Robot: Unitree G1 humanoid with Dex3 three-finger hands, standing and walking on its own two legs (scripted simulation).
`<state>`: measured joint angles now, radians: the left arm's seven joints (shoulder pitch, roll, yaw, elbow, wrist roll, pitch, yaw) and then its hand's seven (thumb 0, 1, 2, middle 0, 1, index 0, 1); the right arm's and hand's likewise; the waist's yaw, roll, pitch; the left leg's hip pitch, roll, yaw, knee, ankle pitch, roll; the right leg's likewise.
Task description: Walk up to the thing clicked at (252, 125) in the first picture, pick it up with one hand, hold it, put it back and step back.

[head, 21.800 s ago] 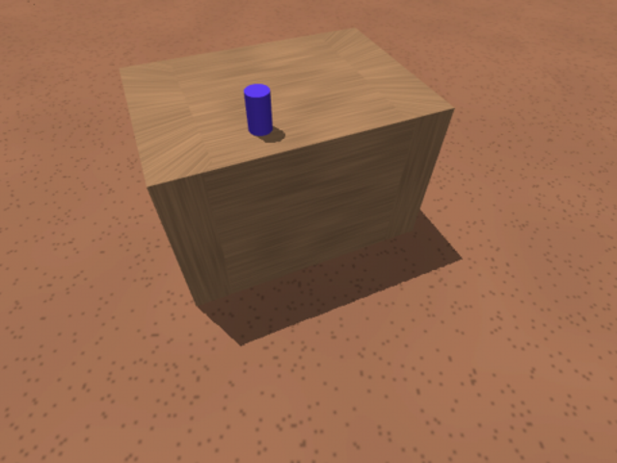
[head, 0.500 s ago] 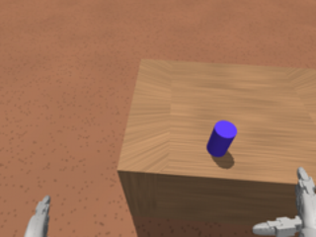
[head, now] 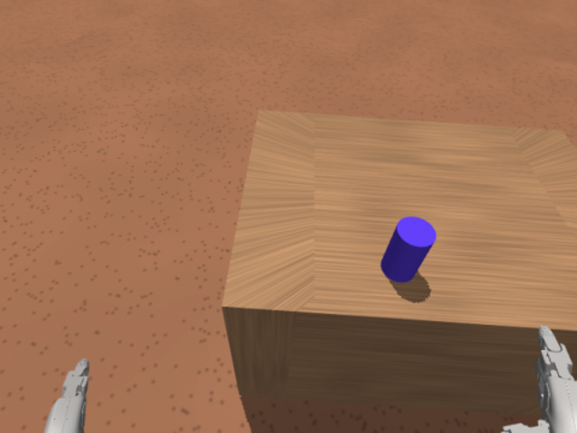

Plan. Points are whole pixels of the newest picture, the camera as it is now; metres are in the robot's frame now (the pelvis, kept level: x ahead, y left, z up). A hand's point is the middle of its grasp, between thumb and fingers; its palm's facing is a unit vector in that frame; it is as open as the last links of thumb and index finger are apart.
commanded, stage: home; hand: right
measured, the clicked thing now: (406, 250) +0.46 -0.24 -0.08
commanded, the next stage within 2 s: none
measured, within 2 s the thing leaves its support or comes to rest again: neither
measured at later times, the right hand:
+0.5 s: hand (422, 420) +0.17 -0.19 -0.08, palm faces +0.10 +0.98 -0.17, open 17.5 cm
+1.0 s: hand out of the picture +0.16 -0.20 -0.10, palm faces -0.04 +0.95 -0.32, open 17.5 cm
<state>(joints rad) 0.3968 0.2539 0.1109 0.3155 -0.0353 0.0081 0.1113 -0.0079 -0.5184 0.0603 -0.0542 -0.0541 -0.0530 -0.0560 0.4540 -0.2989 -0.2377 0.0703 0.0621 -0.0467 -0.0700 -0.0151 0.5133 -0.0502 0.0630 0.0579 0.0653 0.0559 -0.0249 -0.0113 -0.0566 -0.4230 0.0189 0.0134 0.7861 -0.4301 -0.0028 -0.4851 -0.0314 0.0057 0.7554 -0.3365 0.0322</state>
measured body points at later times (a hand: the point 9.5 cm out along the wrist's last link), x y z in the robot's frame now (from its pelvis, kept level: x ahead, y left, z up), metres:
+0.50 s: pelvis +0.00 -0.02 +0.00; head +0.03 -0.03 +0.45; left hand +0.16 +0.22 -0.06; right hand +0.16 -0.24 -0.06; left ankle -0.01 +0.12 -0.71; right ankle +0.03 -0.14 -0.71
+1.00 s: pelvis +0.00 -0.02 -0.01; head +0.03 -0.01 +0.44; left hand +0.15 +0.23 -0.11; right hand +0.16 -0.25 -0.08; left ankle -0.01 +0.12 -0.71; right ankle +0.03 -0.14 -0.71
